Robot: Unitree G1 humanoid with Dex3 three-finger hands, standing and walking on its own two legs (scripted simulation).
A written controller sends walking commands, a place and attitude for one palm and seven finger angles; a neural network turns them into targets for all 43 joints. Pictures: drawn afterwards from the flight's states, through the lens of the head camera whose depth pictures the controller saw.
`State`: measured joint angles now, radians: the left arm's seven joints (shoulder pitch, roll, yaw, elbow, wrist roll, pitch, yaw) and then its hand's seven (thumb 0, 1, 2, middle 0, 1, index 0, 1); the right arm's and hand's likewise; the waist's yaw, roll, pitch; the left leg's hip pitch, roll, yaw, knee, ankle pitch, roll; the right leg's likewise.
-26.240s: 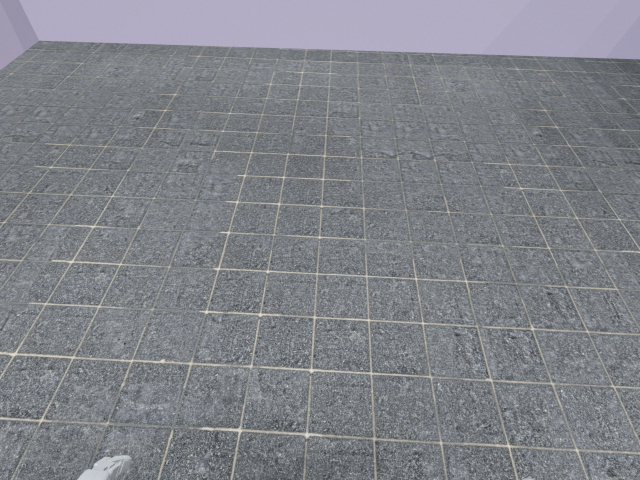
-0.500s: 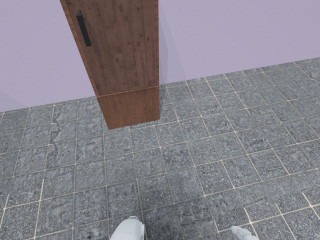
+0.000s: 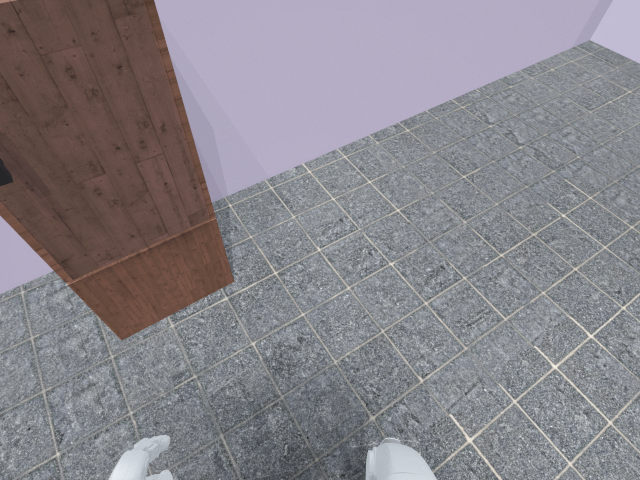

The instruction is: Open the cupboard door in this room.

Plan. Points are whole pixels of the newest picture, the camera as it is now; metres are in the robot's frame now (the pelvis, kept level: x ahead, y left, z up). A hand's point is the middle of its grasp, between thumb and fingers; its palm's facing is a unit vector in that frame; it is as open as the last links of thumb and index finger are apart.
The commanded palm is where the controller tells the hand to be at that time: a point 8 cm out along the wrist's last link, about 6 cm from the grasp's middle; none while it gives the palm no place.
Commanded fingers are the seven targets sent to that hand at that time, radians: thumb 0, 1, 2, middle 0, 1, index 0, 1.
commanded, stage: turn to face it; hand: left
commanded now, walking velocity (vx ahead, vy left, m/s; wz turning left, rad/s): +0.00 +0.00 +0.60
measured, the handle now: out of the picture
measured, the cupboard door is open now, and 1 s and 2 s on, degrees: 0 0 0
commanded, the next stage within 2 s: take the last steps up to it in 1.04 s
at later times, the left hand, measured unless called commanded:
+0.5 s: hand out of the picture +0.07 +0.24 -0.19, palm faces +0.29 -0.93 -0.21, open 7.3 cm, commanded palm none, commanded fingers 0.00 0.90 0.90 -0.20 -0.30 -0.20 -0.30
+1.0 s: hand out of the picture +0.01 +0.22 -0.16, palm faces +0.45 -0.86 -0.24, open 7.4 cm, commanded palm none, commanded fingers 0.00 0.90 0.90 -0.20 -0.30 -0.20 -0.30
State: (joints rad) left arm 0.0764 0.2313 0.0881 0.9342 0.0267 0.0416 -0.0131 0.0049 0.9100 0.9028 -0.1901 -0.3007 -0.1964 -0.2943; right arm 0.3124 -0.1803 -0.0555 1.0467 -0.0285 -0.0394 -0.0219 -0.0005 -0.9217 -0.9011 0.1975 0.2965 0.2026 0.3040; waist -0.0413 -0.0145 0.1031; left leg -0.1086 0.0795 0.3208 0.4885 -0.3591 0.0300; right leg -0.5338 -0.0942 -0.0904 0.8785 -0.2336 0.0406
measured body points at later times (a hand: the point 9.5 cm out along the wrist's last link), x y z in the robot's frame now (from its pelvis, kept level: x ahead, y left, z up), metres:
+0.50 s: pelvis +0.02 +0.02 -0.02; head +0.04 +0.05 +0.42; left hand +0.05 +0.29 -0.18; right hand +0.14 -0.23 -0.15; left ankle +0.01 +0.12 -0.74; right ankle +0.08 -0.12 -0.73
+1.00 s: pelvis +0.01 +0.00 +0.00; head +0.04 +0.00 +0.45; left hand -0.01 +0.26 -0.14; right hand +0.16 -0.20 -0.15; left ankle +0.01 +0.11 -0.74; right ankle +0.06 -0.13 -0.72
